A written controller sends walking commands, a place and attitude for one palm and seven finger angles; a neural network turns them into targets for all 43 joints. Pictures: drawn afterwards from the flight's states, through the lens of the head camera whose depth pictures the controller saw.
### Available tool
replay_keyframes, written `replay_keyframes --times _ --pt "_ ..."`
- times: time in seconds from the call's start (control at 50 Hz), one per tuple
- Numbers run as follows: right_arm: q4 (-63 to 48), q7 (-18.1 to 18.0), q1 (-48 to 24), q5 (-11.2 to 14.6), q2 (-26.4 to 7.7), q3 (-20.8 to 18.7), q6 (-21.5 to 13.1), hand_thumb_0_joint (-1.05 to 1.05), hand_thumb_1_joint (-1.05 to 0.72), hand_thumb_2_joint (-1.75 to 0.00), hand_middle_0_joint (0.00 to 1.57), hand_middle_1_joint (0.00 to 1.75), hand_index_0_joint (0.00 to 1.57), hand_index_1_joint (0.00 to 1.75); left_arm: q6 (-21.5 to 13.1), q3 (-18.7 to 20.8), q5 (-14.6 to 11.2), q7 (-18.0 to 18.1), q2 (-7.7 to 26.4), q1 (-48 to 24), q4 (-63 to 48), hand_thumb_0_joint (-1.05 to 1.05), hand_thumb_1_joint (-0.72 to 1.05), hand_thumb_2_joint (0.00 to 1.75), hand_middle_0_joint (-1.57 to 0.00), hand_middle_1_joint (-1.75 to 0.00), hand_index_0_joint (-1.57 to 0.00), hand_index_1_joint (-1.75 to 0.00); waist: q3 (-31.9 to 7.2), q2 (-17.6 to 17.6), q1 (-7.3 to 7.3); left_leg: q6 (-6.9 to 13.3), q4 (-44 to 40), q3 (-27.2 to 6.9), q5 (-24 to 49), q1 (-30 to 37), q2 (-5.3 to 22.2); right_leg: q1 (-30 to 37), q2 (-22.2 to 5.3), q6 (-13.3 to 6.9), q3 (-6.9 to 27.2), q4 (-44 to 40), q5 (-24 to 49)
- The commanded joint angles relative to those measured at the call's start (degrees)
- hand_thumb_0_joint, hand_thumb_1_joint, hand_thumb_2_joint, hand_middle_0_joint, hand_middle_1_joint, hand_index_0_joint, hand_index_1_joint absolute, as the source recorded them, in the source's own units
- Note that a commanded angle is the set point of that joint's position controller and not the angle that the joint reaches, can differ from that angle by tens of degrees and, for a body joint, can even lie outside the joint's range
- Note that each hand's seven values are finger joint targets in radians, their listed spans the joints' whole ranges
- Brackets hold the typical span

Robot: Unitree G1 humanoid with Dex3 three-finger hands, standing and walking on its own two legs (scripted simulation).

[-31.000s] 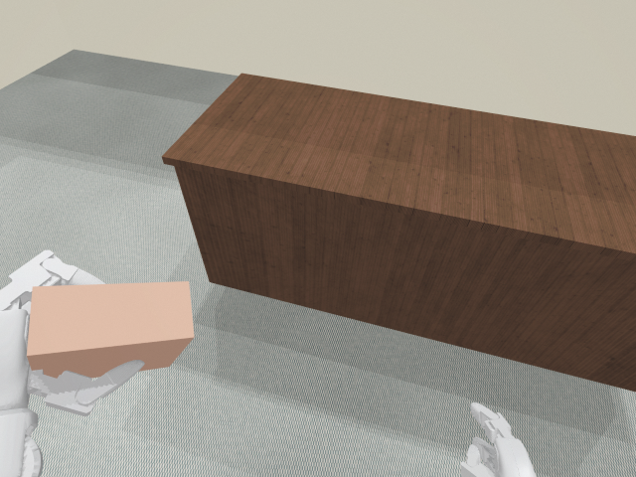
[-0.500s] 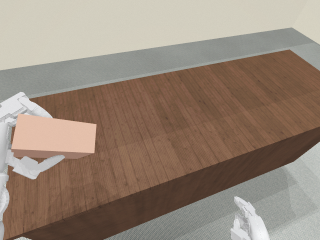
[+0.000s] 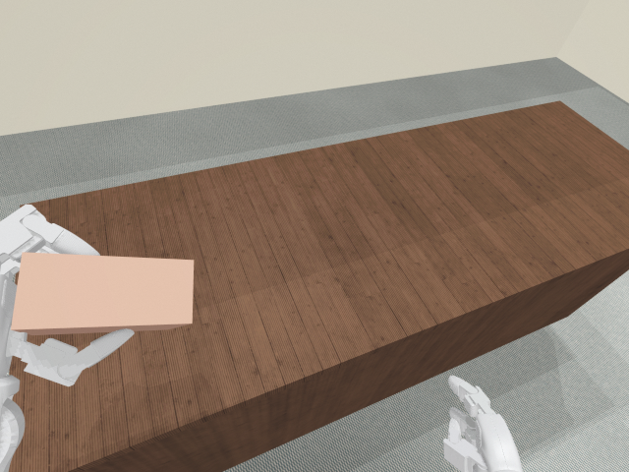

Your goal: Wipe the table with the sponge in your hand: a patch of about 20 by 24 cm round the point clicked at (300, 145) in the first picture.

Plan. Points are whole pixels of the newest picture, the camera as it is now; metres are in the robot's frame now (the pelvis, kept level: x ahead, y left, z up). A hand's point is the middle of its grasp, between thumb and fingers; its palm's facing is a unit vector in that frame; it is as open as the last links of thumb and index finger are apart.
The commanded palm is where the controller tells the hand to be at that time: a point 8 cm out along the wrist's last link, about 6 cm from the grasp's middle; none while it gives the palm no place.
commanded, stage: come to a stop and stand still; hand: left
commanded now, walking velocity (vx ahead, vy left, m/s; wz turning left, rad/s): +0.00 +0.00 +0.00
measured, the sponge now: (134, 298) +0.23 +0.21 +0.14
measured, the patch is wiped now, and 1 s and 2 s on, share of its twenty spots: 0.00 0.00 0.00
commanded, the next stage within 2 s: look again from close up in 0.02 s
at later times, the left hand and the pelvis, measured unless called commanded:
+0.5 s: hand (83, 308) +0.21 +0.24 +0.16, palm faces +0.35 -0.86 -0.38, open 10.0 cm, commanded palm +0.15 +0.28 +0.17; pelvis -0.01 +0.00 +0.00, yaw +0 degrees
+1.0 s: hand (150, 319) +0.21 +0.18 +0.16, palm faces +0.33 -0.87 -0.36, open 10.0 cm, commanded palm +0.15 +0.22 +0.17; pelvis -0.01 -0.06 +0.00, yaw -1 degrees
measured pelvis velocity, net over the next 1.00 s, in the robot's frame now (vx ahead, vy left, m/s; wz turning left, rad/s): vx -0.01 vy -0.06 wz -0.01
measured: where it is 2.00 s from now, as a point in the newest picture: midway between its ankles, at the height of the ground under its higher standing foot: outside the picture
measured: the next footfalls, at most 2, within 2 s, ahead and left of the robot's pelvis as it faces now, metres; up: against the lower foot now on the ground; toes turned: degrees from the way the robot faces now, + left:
none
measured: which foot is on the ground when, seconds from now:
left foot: down 0.00-1.00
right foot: down 0.00-1.00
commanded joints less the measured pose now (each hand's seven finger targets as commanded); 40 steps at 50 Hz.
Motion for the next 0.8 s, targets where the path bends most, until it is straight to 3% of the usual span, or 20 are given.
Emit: replay_keyframes --times 0.0,0.08,0.1,0.18,0.2,0.26,0.28,0.3,0.38,0.4,0.48,0.5,0.58,0.6,0.68,0.7,0.76,0.78 --pt "-8.56 -0.74 -3.25 0.04 -8.06 -3.01 -1.66 0.00 -0.90 -0.90 0.20 0.30 0.20 0.30 -2.27 4.58 -0.76 1.18 7.70 -3.91 -8.73 0.00 0.10 1.30 -1.20 -1.60 -1.20 -1.60 -9.59 6.16 -0.39 -7.64 -7.59 -8.21 13.86 -3.16 11.55 8.70 -3.52 -0.98 2.74 0.29 7.22" --pt "-9.61 -1.21 -4.38 0.35 -7.88 -2.99 -1.42 0.00 -0.90 -0.90 0.20 0.30 0.20 0.30 -2.10 5.89 -0.01 1.62 9.92 -6.94 -12.10 0.00 0.10 1.30 -1.20 -1.60 -1.20 -1.60 -8.60 8.52 -0.53 -7.07 -9.41 -8.56 6.42 -5.15 11.32 9.96 -3.10 -0.88 3.36 0.21 5.63" --pt "-9.68 -1.28 -4.19 0.00 -7.79 -2.72 -1.15 0.00 -0.90 -0.90 0.20 0.30 0.20 0.30 -2.26 4.59 -0.19 1.45 8.23 -6.86 -11.29 0.00 0.10 1.30 -1.20 -1.60 -1.20 -1.60 -8.53 7.47 -0.41 -6.81 -10.01 -8.97 4.44 -6.27 11.45 10.48 -3.06 -0.72 2.62 0.06 4.95" --pt "-9.94 -1.28 -4.40 0.13 -8.07 -2.95 -1.73 0.00 -0.90 -0.90 0.20 0.30 0.20 0.30 -2.40 5.26 0.55 1.92 9.57 -8.02 -14.76 0.00 0.10 1.30 -1.20 -1.60 -1.20 -1.60 -8.85 10.78 -0.56 -7.25 -10.26 -9.20 4.19 -5.59 11.23 10.82 -2.67 -0.92 2.96 0.55 5.27" --pt "-9.79 -1.27 -4.05 -0.13 -8.02 -2.72 -1.48 0.00 -0.90 -0.90 0.20 0.30 0.20 0.30 -2.44 3.85 0.37 1.81 7.67 -7.34 -13.16 0.00 0.10 1.30 -1.20 -1.60 -1.20 -1.60 -8.66 10.20 -0.48 -7.26 -10.82 -9.58 3.30 -6.17 11.39 10.74 -2.56 -0.85 2.49 0.33 4.46" --pt "-9.74 -1.28 -3.27 -0.13 -8.14 -3.15 -1.51 0.00 -0.90 -0.90 0.20 0.30 0.20 0.30 -2.18 4.43 0.47 2.00 8.06 -5.51 -12.16 0.00 0.10 1.30 -1.20 -1.60 -1.20 -1.60 -9.50 7.66 -0.43 -7.24 -9.42 -9.10 5.35 -5.35 11.06 11.43 -3.09 -1.05 3.15 -0.51 6.13" --pt "-9.59 -1.28 -3.90 0.03 -8.31 -3.18 -1.57 0.00 -0.90 -0.90 0.20 0.30 0.20 0.30 -1.98 5.52 0.62 2.25 9.03 -5.25 -12.75 0.00 0.10 1.30 -1.20 -1.60 -1.20 -1.60 -9.68 8.43 -0.53 -7.72 -9.28 -8.67 6.86 -4.31 10.72 10.96 -2.94 -1.11 3.13 -0.57 6.78" --pt "-9.40 -1.26 -3.47 -0.11 -8.14 -2.86 -1.18 0.00 -0.90 -0.90 0.20 0.30 0.20 0.30 -1.94 3.72 0.30 2.02 6.93 -4.66 -10.67 0.00 0.10 1.30 -1.20 -1.60 -1.20 -1.60 -9.21 7.50 -0.52 -7.84 -9.73 -8.86 6.36 -4.42 10.81 10.17 -2.95 -1.02 2.60 -0.94 5.54" --pt "-9.42 -1.43 -4.08 0.20 -8.40 -3.32 -1.24 0.00 -0.90 -0.90 0.20 0.30 0.20 0.30 -1.65 5.31 0.70 2.28 8.97 -4.56 -12.06 0.00 0.10 1.30 -1.20 -1.60 -1.20 -1.60 -9.50 7.72 -0.61 -7.93 -9.36 -8.54 7.77 -3.50 10.63 10.15 -2.92 -1.09 2.97 -1.03 6.50" --pt "-9.19 -1.48 -3.62 -0.08 -8.30 -2.99 -0.87 0.00 -0.90 -0.90 0.20 0.30 0.20 0.30 -1.59 4.06 0.30 2.11 7.24 -3.72 -10.24 0.00 0.10 1.30 -1.20 -1.60 -1.20 -1.60 -9.35 6.50 -0.53 -7.83 -9.54 -8.67 7.43 -4.13 10.64 10.09 -2.99 -1.01 2.50 -1.52 5.70" --pt "-9.37 -1.75 -4.32 0.22 -8.40 -3.39 -1.04 0.00 -0.90 -0.90 0.20 0.30 0.20 0.30 -1.11 5.82 0.51 2.50 9.31 -2.79 -12.24 0.00 0.10 1.30 -1.20 -1.60 -1.20 -1.60 -10.44 6.08 -0.66 -7.01 -8.29 -7.88 7.00 -3.54 9.99 11.01 -3.52 -1.21 3.58 -1.96 7.48" --pt "-8.97 -1.82 -3.87 -0.06 -8.15 -2.98 -0.71 0.00 -0.90 -0.90 0.20 0.30 0.20 0.30 -1.01 4.40 0.11 2.33 7.44 -2.12 -9.99 0.00 0.10 1.30 -1.20 -1.60 -1.20 -1.60 -9.88 4.82 -0.65 -7.09 -8.80 -7.94 6.34 -3.41 10.08 9.91 -3.38 -1.13 3.15 -2.71 6.10" --pt "-8.81 -2.09 -4.72 0.07 -8.05 -3.37 -0.63 0.00 -0.90 -0.90 0.20 0.30 0.20 0.30 -0.60 5.81 0.14 2.44 9.59 -4.79 -12.50 0.00 0.10 1.30 -1.20 -1.60 -1.20 -1.60 -9.60 7.32 -0.82 -7.61 -9.43 -7.94 7.64 -1.53 11.10 8.24 -2.38 -0.98 3.49 -2.50 5.84" --pt "-8.65 -2.08 -4.29 -0.08 -8.02 -3.24 -0.38 0.00 -0.90 -0.90 0.20 0.30 0.20 0.30 -0.54 4.17 -0.11 2.23 7.62 -4.89 -11.28 0.00 0.10 1.30 -1.20 -1.60 -1.20 -1.60 -9.19 6.88 -0.90 -7.84 -9.89 -8.21 8.17 -1.59 11.41 7.64 -2.06 -0.90 2.75 -2.38 5.22" --pt "-9.06 -1.84 -4.94 0.10 -7.85 -3.72 -0.18 0.00 -0.90 -0.90 0.20 0.30 0.20 0.30 0.19 5.50 -0.15 2.33 9.50 -5.37 -13.35 0.00 0.10 1.30 -1.20 -1.60 -1.20 -1.60 -10.34 8.37 -0.84 -7.85 -8.41 -7.37 11.85 1.06 12.23 6.53 -1.89 -1.03 3.09 -2.20 6.28" --pt "-9.05 -1.76 -4.56 -0.12 -7.79 -3.54 0.23 0.00 -0.90 -0.90 0.20 0.30 0.20 0.30 0.36 4.35 -0.52 2.18 7.93 -4.55 -12.05 0.00 0.10 1.30 -1.20 -1.60 -1.20 -1.60 -10.43 8.08 -0.93 -7.55 -8.48 -7.57 11.12 -0.08 12.54 7.00 -1.99 -0.97 2.79 -2.28 5.72" --pt "-9.70 -1.49 -4.25 0.07 -7.80 -4.06 0.57 0.00 -0.90 -0.90 0.20 0.30 0.20 0.30 1.05 4.67 -0.68 2.08 8.12 -3.59 -12.43 0.00 0.10 1.30 -1.20 -1.60 -1.20 -1.60 -10.62 7.26 -0.86 -6.84 -7.27 -6.93 10.80 0.01 13.02 6.88 -2.26 -1.14 3.56 -2.31 6.35" --pt "-9.59 -1.45 -4.86 0.21 -7.79 -4.01 0.60 0.00 -0.90 -0.90 0.20 0.30 0.20 0.30 1.31 5.64 -0.69 2.17 9.23 -3.25 -13.17 0.00 0.10 1.30 -1.20 -1.60 -1.20 -1.60 -10.50 8.64 -0.95 -7.04 -7.20 -6.55 11.49 0.76 12.76 6.03 -2.03 -1.22 3.60 -2.56 6.77"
